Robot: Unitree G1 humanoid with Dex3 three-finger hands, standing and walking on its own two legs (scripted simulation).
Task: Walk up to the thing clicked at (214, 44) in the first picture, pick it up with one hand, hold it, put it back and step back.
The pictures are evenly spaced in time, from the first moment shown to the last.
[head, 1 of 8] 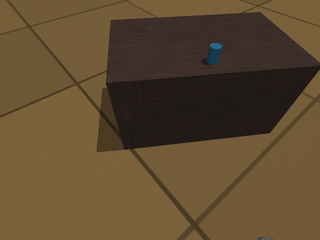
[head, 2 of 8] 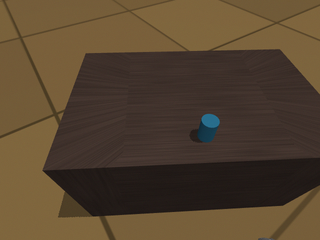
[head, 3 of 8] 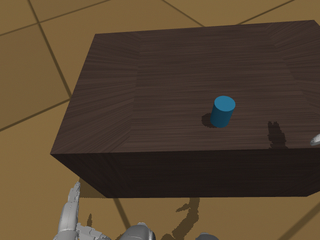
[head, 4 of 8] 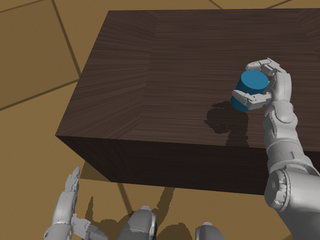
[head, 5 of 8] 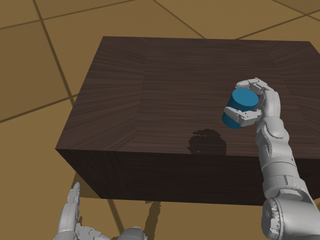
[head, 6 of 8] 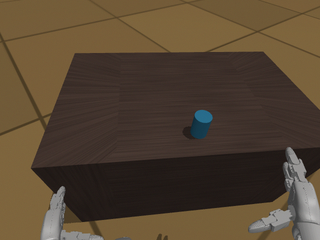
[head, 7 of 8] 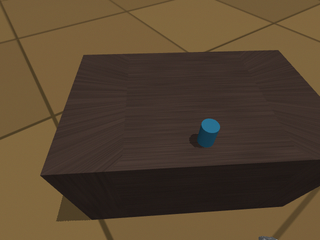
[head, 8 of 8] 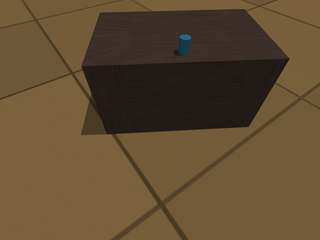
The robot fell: no
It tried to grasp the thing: yes
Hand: right
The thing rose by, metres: 0.24
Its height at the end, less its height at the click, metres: +0.00
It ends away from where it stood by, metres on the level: 0.01
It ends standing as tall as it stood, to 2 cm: yes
